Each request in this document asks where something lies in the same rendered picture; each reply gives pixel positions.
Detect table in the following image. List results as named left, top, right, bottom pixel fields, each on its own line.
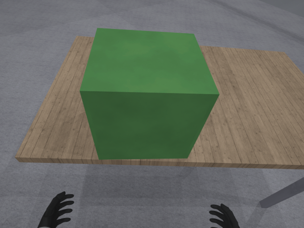
left=15, top=36, right=304, bottom=208

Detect carton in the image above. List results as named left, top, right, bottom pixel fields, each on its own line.
left=80, top=28, right=219, bottom=160

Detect robot right hand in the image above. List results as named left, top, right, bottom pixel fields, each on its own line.
left=209, top=204, right=240, bottom=228

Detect robot left hand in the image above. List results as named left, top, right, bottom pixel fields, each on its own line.
left=38, top=191, right=74, bottom=228

